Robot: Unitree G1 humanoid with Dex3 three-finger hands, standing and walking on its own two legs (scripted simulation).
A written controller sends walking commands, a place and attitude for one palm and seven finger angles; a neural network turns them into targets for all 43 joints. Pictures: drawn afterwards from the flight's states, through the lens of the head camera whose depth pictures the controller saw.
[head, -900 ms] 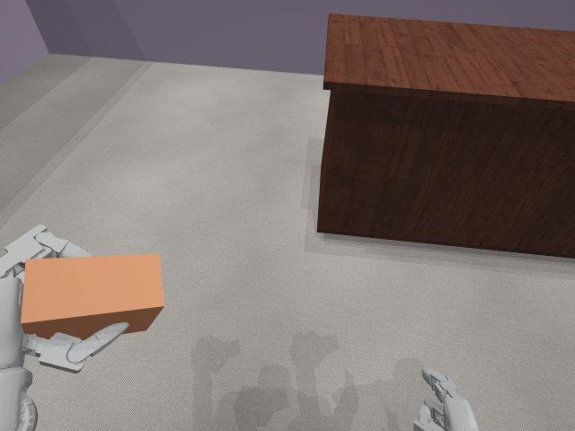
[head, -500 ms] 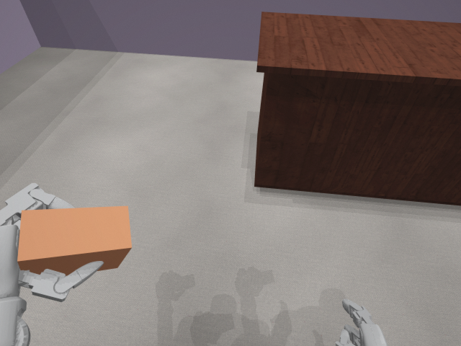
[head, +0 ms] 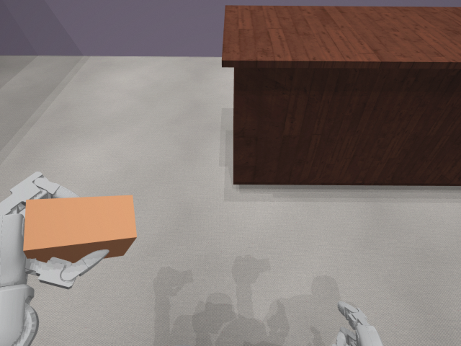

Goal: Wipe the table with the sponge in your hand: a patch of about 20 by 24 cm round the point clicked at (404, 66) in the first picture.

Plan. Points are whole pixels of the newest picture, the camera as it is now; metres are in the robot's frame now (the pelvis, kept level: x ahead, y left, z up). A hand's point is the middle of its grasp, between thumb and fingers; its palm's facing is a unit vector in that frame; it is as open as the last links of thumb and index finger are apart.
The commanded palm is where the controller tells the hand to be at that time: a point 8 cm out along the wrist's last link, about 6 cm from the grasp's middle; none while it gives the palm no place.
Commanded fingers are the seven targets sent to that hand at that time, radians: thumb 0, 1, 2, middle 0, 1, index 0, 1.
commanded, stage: walk to a spot facing it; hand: left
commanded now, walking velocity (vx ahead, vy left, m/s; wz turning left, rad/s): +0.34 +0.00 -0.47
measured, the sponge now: (97, 230) +0.23 +0.20 +0.15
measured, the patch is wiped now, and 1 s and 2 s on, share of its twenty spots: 0.00 0.00 0.00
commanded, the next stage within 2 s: take the last steps up to it in 0.94 s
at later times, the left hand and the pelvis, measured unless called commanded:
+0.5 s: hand (155, 132) +0.39 +0.16 +0.19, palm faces +0.13 -0.88 -0.46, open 9.7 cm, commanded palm +0.35 +0.22 +0.20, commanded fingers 0.00 0.10 1.30 -1.20 -1.60 -1.20 -1.60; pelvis +0.11 -0.01 +0.02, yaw -16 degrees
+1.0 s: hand (215, 87) +0.53 +0.08 +0.20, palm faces +0.14 -0.91 -0.39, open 9.7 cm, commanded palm +0.50 +0.13 +0.20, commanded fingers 0.00 0.10 1.30 -1.20 -1.60 -1.20 -1.60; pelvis +0.26 -0.08 +0.00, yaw -20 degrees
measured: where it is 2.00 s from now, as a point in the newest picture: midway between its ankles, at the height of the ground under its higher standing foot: (292, 305)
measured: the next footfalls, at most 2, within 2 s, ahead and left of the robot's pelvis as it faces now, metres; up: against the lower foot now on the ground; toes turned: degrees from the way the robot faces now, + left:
left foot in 0.24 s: +0.14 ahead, +0.14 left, +0.00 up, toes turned +1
right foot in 0.62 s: +0.22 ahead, -0.18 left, +0.00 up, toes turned -27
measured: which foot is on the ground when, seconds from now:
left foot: up 0.00-0.22, down 0.24-0.60, up 0.62-0.96, down 0.98-1.00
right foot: down 0.00-0.24, up 0.26-0.60, down 0.62-1.00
